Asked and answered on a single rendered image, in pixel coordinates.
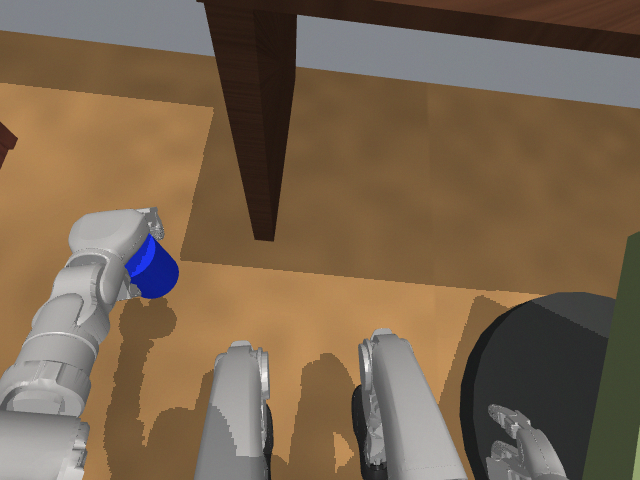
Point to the bookshelf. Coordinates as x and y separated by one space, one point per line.
7 141

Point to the right robot hand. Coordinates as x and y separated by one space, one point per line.
535 455

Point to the left robot arm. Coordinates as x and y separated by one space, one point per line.
45 391

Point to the left robot hand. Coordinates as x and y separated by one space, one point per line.
120 232

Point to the right robot foot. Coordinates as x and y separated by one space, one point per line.
369 471

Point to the office chair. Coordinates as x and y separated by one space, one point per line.
570 363

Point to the desk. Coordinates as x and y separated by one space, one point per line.
254 42

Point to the can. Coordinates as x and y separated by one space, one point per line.
152 269

